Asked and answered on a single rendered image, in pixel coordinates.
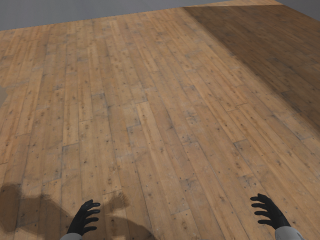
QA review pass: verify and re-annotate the robot left hand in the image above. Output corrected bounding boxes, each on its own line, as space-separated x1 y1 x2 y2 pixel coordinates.
66 199 101 236

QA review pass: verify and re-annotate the robot right hand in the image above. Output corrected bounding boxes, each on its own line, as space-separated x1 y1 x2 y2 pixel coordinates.
250 193 291 230

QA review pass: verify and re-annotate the right robot forearm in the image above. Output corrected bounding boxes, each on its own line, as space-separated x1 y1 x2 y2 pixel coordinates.
274 226 305 240

